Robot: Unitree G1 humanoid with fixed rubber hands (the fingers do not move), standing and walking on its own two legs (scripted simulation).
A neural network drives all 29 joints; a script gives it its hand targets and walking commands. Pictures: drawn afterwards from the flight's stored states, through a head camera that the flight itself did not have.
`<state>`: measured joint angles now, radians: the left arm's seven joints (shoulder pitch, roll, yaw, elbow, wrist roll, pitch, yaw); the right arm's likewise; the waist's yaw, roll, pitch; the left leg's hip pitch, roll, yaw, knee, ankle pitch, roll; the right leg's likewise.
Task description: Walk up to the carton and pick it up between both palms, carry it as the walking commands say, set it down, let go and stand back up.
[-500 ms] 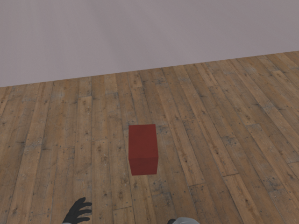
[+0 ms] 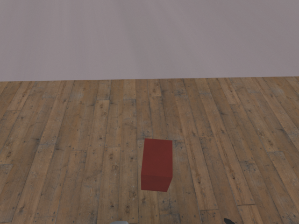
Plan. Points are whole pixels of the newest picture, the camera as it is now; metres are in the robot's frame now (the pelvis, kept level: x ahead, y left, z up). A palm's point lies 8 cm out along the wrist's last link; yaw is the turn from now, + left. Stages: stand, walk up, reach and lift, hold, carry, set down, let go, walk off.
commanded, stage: walk up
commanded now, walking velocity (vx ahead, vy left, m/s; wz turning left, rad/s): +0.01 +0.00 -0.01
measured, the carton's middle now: (156, 166) +0.51 -0.02 -0.63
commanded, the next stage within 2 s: stand in 1.06 s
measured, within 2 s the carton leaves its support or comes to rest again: neither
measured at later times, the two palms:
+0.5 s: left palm out of the picture +0.01 +0.21 -0.13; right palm out of the picture +0.02 -0.25 -0.14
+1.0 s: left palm out of the picture +0.03 +0.19 -0.14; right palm out of the picture +0.01 -0.26 -0.14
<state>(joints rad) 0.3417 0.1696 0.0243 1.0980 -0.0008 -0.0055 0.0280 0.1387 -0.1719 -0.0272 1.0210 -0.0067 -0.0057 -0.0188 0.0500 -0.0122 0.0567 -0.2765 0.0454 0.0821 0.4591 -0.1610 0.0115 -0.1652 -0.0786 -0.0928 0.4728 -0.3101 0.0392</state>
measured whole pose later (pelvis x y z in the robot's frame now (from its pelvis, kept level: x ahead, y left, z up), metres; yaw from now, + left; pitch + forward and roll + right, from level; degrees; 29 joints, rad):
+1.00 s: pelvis +0.03 -0.04 +0.01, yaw -1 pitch -1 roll +0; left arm 0.30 0.14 0.02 1.10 0.01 -0.02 0.04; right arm 0.27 -0.15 -0.02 1.14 -0.01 -0.01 -0.03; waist -0.01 0.01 0.03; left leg -0.19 0.09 0.08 0.37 -0.15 -0.05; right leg -0.09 0.01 -0.05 0.36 -0.25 -0.02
